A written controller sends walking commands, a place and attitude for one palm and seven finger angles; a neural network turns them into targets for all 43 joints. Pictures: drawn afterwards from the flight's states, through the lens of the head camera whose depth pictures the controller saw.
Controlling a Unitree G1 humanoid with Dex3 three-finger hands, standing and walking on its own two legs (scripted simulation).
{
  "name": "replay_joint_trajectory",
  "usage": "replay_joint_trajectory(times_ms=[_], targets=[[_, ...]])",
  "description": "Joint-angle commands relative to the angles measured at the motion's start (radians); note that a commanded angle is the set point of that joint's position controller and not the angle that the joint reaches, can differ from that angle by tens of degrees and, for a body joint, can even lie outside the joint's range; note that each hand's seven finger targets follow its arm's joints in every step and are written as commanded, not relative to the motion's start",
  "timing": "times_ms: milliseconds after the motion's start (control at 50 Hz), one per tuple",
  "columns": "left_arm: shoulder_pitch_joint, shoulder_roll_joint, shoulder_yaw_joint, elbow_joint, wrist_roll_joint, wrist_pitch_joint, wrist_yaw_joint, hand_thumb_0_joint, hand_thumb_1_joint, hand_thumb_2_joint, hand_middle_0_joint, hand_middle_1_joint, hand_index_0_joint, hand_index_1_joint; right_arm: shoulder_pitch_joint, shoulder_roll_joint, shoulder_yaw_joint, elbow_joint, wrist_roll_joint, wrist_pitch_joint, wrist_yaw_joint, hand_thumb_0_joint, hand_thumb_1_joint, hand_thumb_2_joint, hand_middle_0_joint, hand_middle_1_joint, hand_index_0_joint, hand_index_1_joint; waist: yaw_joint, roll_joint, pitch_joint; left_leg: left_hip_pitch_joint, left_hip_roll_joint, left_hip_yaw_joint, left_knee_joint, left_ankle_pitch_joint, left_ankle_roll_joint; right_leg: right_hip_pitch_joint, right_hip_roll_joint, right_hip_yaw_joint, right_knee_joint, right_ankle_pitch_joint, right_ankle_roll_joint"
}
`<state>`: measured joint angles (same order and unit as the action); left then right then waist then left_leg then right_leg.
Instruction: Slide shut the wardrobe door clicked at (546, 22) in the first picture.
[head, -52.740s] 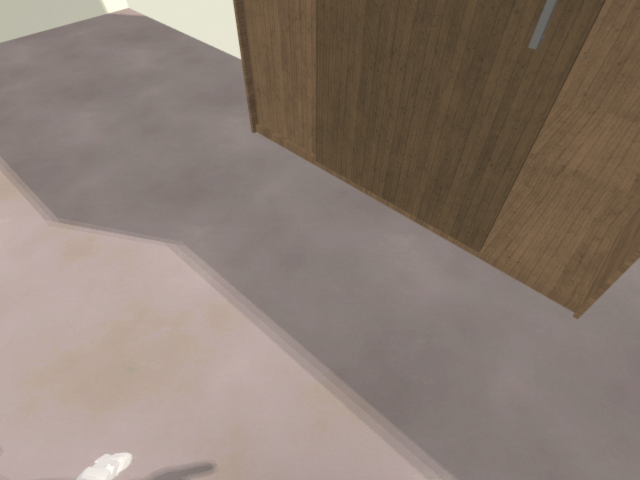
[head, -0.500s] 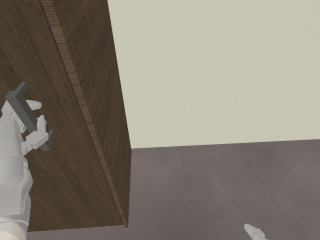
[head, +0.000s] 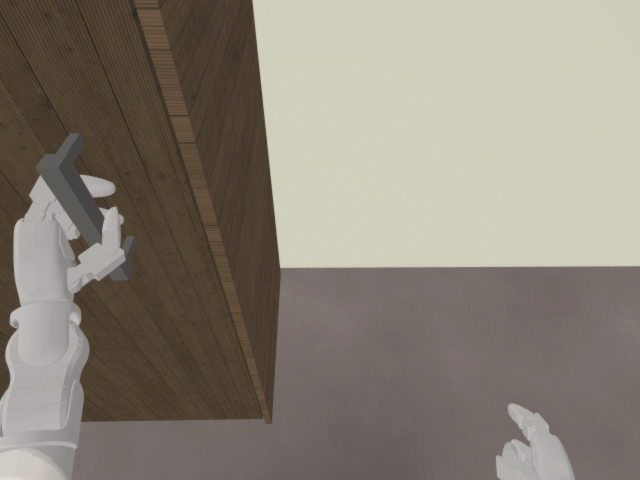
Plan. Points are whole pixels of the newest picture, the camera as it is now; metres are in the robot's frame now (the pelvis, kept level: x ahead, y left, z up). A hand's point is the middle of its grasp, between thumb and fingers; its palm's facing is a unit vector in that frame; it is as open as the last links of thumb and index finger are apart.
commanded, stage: stop walking and hold the door there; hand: left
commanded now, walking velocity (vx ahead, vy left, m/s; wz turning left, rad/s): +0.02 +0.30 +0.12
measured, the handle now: (99, 213) +0.35 +0.28 +0.16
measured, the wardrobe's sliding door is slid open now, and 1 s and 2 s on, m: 0.00 0.00 0.00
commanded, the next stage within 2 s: loosen the grip on the handle in 0.98 s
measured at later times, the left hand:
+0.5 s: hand (112, 245) +0.31 +0.25 +0.15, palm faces +0.39 -0.90 -0.22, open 5.8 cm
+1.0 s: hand (113, 244) +0.31 +0.25 +0.15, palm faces +0.47 -0.84 -0.28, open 5.8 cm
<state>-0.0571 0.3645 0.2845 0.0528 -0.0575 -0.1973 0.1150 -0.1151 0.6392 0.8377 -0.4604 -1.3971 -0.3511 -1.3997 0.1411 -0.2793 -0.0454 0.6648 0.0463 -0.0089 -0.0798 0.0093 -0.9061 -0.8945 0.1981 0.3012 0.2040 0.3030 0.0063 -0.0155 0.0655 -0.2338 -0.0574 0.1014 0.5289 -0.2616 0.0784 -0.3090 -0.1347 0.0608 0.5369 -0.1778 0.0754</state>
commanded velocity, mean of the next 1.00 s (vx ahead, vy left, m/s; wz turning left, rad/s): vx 0.00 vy -0.02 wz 0.00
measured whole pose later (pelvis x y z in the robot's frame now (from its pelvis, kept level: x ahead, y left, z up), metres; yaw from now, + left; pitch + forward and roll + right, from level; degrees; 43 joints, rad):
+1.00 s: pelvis +0.01 -0.04 +0.01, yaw -2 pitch -2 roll -1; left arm -0.01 0.41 0.36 0.19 -0.07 -0.16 0.14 -0.11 0.66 0.80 -0.46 -1.40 -0.36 -1.39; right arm 0.20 -0.26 -0.01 0.68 0.05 -0.01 -0.09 0.01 -0.90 -0.89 0.20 0.30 0.21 0.30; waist 0.00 0.04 -0.01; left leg -0.17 0.04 0.10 0.43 -0.22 0.01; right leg -0.18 0.01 -0.04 0.38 -0.17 -0.01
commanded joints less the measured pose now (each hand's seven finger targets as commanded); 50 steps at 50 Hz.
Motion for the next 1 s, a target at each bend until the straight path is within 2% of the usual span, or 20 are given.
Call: replay_joint_trajectory(times_ms=[0, 40, 80, 100, 140, 160, 180, 240, 260, 300, 380, 480, 560, 600, 620, 700, 800, 860, 940, 980], targets=[[-0.182, 0.133, 0.005, -0.267, 0.005, -0.047, 0.012, 0.0, 0.9, 0.9, -0.45, -1.4, -0.45, -1.4, -0.102, -0.076, -0.016, -0.177, 0.001, -0.056, 0.009, 0.0, -0.9, -0.9, 0.2, 0.3, 0.2, 0.3, 0.01, 0.206, -0.244, 0.113, 0.265, -0.222, -0.107, 0.436, 0.05, 0.006, 0.021, -0.112, 0.194, -0.145, -0.052], [-0.17, 0.141, 0.017, -0.267, -0.001, -0.037, 0.019, 0.0, 0.9, 0.9, -0.45, -1.4, -0.45, -1.4, -0.075, -0.076, -0.012, -0.163, -0.003, -0.06, 0.008, 0.0, -0.9, -0.9, 0.2, 0.3, 0.2, 0.3, 0.009, 0.143, -0.219, 0.086, 0.286, -0.235, -0.123, 0.419, 0.049, 0.014, 0.037, -0.116, 0.177, -0.194, -0.058], [-0.186, 0.175, 0.054, -0.255, 0.002, -0.032, 0.028, 0.0, 0.9, 0.9, -0.45, -1.4, -0.45, -1.4, -0.069, -0.082, -0.003, -0.158, -0.011, -0.065, 0.009, 0.0, -0.9, -0.9, 0.2, 0.3, 0.2, 0.3, 0.011, 0.091, -0.215, 0.077, 0.272, -0.239, -0.084, 0.428, 0.012, 0.066, 0.029, -0.102, 0.034, -0.099, -0.071], [-0.181, 0.158, 0.039, -0.255, 0.0, -0.03, 0.026, 0.0, 0.9, 0.9, -0.45, -1.4, -0.45, -1.4, -0.076, -0.073, 0.006, -0.159, -0.014, -0.067, 0.009, 0.0, -0.9, -0.9, 0.2, 0.3, 0.2, 0.3, 0.009, 0.058, -0.226, 0.067, 0.247, -0.229, -0.051, 0.393, -0.009, 0.118, 0.017, -0.073, -0.051, 0.032, -0.079], [-0.171, 0.202, 0.069, -0.222, -0.001, -0.022, 0.031, 0.0, 0.9, 0.9, -0.45, -1.4, -0.45, -1.4, -0.067, -0.069, 0.009, -0.144, -0.017, -0.062, 0.002, 0.0, -0.9, -0.9, 0.2, 0.3, 0.2, 0.3, -0.019, -0.036, -0.242, 0.036, 0.171, -0.187, 0.008, 0.236, -0.055, 0.15, -0.077, 0.081, -0.118, 0.229, -0.131], [-0.202, 0.204, 0.078, -0.226, -0.005, -0.019, 0.033, 0.0, 0.9, 0.9, -0.45, -1.4, -0.45, -1.4, -0.057, -0.075, 0.002, -0.145, -0.017, -0.063, -0.003, 0.0, -0.9, -0.9, 0.2, 0.3, 0.2, 0.3, -0.027, -0.071, -0.238, 0.034, 0.146, -0.189, -0.015, 0.132, -0.07, 0.124, -0.085, 0.097, -0.119, 0.154, -0.151], [-0.229, 0.15, 0.03, -0.252, -0.009, -0.018, 0.029, 0.0, 0.9, 0.9, -0.45, -1.4, -0.45, -1.4, -0.073, -0.078, 0.001, -0.149, -0.019, -0.066, -0.004, 0.0, -0.9, -0.9, 0.2, 0.3, 0.2, 0.3, -0.025, -0.076, -0.222, 0.054, 0.158, -0.207, -0.051, 0.091, -0.071, 0.093, -0.064, 0.084, -0.118, 0.076, -0.15], [-0.183, 0.18, 0.059, -0.223, -0.002, -0.013, 0.039, 0.0, 0.9, 0.9, -0.45, -1.4, -0.45, -1.4, -0.087, -0.073, 0.018, -0.146, -0.021, -0.064, -0.014, 0.0, -0.9, -0.9, 0.2, 0.3, 0.2, 0.3, -0.009, 0.127, -0.206, 0.085, 0.256, -0.28, -0.235, 0.136, -0.063, 0.087, 0.046, -0.054, -0.033, -0.008, -0.075], [-0.178, 0.171, 0.055, -0.219, 0.001, -0.012, 0.04, 0.0, 0.9, 0.9, -0.45, -1.4, -0.45, -1.4, -0.086, -0.063, 0.025, -0.151, -0.024, -0.062, -0.014, 0.0, -0.9, -0.9, 0.2, 0.3, 0.2, 0.3, -0.004, 0.151, -0.209, 0.088, 0.269, -0.293, -0.249, 0.173, -0.064, 0.092, 0.059, -0.066, -0.027, -0.026, -0.071], [-0.173, 0.162, 0.048, -0.216, 0.002, -0.015, 0.04, 0.0, 0.9, 0.9, -0.45, -1.4, -0.45, -1.4, -0.085, -0.057, 0.026, -0.149, -0.026, -0.064, -0.012, 0.0, -0.9, -0.9, 0.2, 0.3, 0.2, 0.3, -0.001, 0.139, -0.21, 0.114, 0.273, -0.281, -0.251, 0.211, -0.078, 0.094, 0.063, -0.064, -0.05, -0.052, -0.074], [-0.181, 0.17, 0.044, -0.219, 0.001, -0.016, 0.039, 0.0, 0.9, 0.9, -0.45, -1.4, -0.45, -1.4, -0.084, -0.057, 0.027, -0.147, -0.023, -0.065, -0.013, 0.0, -0.9, -0.9, 0.2, 0.3, 0.2, 0.3, -0.006, 0.09, -0.242, 0.123, 0.236, -0.216, -0.197, 0.261, -0.076, 0.168, 0.04, -0.025, -0.13, 0.064, -0.086], [-0.18, 0.195, 0.067, -0.162, 0.003, -0.011, 0.041, 0.0, 0.9, 0.9, -0.45, -1.4, -0.45, -1.4, -0.078, -0.067, 0.021, -0.14, -0.019, -0.06, -0.017, 0.0, -0.9, -0.9, 0.2, 0.3, 0.2, 0.3, -0.01, 0.078, -0.205, 0.071, 0.219, -0.197, -0.222, 0.13, -0.056, 0.185, 0.035, -0.009, -0.165, 0.052, -0.087], [-0.19, 0.242, 0.107, -0.139, 0.003, -0.013, 0.045, 0.0, 0.9, 0.9, -0.45, -1.4, -0.45, -1.4, -0.074, -0.077, 0.015, -0.136, -0.016, -0.056, -0.02, 0.0, -0.9, -0.9, 0.2, 0.3, 0.2, 0.3, -0.011, 0.09, -0.195, 0.061, 0.207, -0.186, -0.218, 0.091, -0.043, 0.179, 0.028, 0.01, -0.19, 0.046, -0.091], [-0.191, 0.216, 0.083, -0.126, 0.002, -0.012, 0.042, 0.0, 0.9, 0.9, -0.45, -1.4, -0.45, -1.4, -0.08, -0.072, 0.016, -0.139, -0.015, -0.059, -0.021, 0.0, -0.9, -0.9, 0.2, 0.3, 0.2, 0.3, -0.011, 0.088, -0.185, 0.059, 0.204, -0.179, -0.214, 0.076, -0.042, 0.171, 0.025, 0.02, -0.202, 0.039, -0.091], [-0.179, 0.236, 0.106, -0.109, 0.002, -0.01, 0.045, 0.0, 0.9, 0.9, -0.45, -1.4, -0.45, -1.4, -0.076, -0.077, 0.012, -0.137, -0.014, -0.06, -0.021, 0.0, -0.9, -0.9, 0.2, 0.3, 0.2, 0.3, -0.01, 0.076, -0.185, 0.065, 0.201, -0.172, -0.21, 0.064, -0.041, 0.164, 0.024, 0.03, -0.211, 0.029, -0.091], [-0.171, 0.281, 0.149, -0.059, -0.001, -0.003, 0.046, 0.0, 0.9, 0.9, -0.45, -1.4, -0.45, -1.4, -0.069, -0.086, 0.004, -0.133, -0.011, -0.057, -0.023, 0.0, -0.9, -0.9, 0.2, 0.3, 0.2, 0.3, -0.01, 0.028, -0.189, 0.071, 0.19, -0.158, -0.181, 0.088, -0.04, 0.161, 0.013, 0.053, -0.233, 0.04, -0.094], [-0.175, 0.286, 0.152, -0.046, -0.001, 0.0, 0.043, 0.0, 0.9, 0.9, -0.45, -1.4, -0.45, -1.4, -0.068, -0.091, 0.0, -0.139, -0.005, -0.056, -0.02, 0.0, -0.9, -0.9, 0.2, 0.3, 0.2, 0.3, -0.011, 0.051, -0.192, 0.077, 0.186, -0.149, -0.168, 0.093, -0.039, 0.155, 0.009, 0.064, -0.242, 0.029, -0.096], [-0.161, 0.312, 0.176, -0.015, -0.002, 0.006, 0.045, 0.0, 0.9, 0.9, -0.45, -1.4, -0.45, -1.4, -0.065, -0.094, -0.002, -0.137, -0.004, -0.054, -0.022, 0.0, -0.9, -0.9, 0.2, 0.3, 0.2, 0.3, -0.009, 0.036, -0.187, 0.077, 0.183, -0.144, -0.159, 0.096, -0.038, 0.148, 0.007, 0.069, -0.249, 0.024, -0.095], [-0.153, 0.288, 0.154, 0.009, -0.005, 0.014, 0.042, 0.0, 0.9, 0.9, -0.45, -1.4, -0.45, -1.4, -0.061, -0.095, -0.002, -0.135, -0.002, -0.054, -0.024, 0.0, -0.9, -0.9, 0.2, 0.3, 0.2, 0.3, -0.013, 0.028, -0.173, 0.079, 0.181, -0.142, -0.156, 0.085, -0.038, 0.134, 0.007, 0.071, -0.258, 0.007, -0.093], [-0.172, 0.305, 0.166, -0.01, 0.0, 0.011, 0.045, 0.0, 0.9, 0.9, -0.45, -1.4, -0.45, -1.4, -0.066, -0.095, -0.003, -0.136, -0.003, -0.056, -0.023, 0.0, -0.9, -0.9, 0.2, 0.3, 0.2, 0.3, -0.009, 0.027, -0.187, 0.088, 0.185, -0.142, -0.155, 0.096, -0.036, 0.138, 0.005, 0.076, -0.254, 0.012, -0.094]])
